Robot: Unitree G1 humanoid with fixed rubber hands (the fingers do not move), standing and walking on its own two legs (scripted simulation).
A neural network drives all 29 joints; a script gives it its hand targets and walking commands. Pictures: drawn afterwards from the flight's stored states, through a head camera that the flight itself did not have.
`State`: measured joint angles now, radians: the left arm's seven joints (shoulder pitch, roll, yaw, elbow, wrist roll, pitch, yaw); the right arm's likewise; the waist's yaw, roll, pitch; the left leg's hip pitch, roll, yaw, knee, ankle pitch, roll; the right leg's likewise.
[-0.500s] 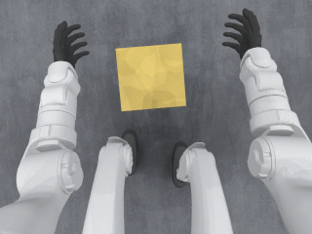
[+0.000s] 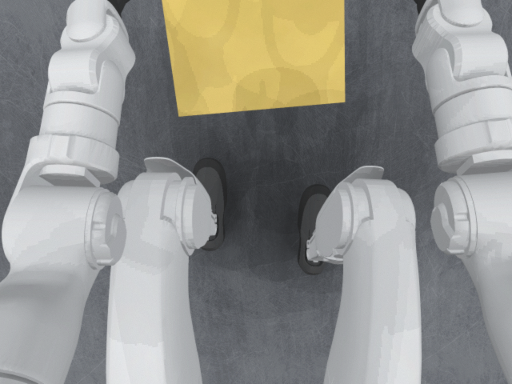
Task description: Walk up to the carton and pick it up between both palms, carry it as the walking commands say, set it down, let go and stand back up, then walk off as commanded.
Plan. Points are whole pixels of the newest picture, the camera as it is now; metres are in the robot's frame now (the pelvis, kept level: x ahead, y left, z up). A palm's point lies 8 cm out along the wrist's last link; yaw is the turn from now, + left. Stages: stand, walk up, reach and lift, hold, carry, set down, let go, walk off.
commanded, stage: reach and lift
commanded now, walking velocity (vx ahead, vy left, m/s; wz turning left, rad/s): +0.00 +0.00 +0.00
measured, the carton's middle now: (255, 43) +0.51 +0.03 -0.30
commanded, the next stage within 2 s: none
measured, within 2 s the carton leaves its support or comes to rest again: leaves its support in 1.84 s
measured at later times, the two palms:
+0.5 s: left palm (101, 1) +0.54 +0.24 -0.24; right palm (404, 9) +0.55 -0.18 -0.26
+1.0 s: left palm (116, 11) +0.53 +0.22 -0.24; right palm (385, 8) +0.55 -0.15 -0.26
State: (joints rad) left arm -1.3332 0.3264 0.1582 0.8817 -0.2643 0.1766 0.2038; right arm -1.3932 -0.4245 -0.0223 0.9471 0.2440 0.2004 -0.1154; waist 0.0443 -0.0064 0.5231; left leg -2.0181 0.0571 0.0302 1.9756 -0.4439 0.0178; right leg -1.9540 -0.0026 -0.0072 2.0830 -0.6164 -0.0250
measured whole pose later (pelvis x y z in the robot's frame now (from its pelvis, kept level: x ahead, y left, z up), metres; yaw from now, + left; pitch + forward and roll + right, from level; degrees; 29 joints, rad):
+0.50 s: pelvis +0.01 +0.00 -0.06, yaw +1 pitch +32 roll +1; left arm -1.51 0.48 0.02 1.20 -0.42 0.01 0.13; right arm -1.47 -0.48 0.10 1.09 0.33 0.06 -0.11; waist 0.04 0.02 0.52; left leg -2.27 0.05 0.02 2.13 -0.43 0.02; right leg -2.20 -0.02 -0.01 2.26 -0.62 -0.03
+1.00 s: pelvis +0.00 +0.00 -0.05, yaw +1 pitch +32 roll +0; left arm -1.51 0.41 -0.06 1.19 -0.43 0.03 0.16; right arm -1.51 -0.43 0.08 1.19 0.32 0.04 -0.11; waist 0.05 0.02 0.52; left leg -2.25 0.02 0.02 2.11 -0.42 0.01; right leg -2.16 -0.03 -0.02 2.23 -0.63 -0.03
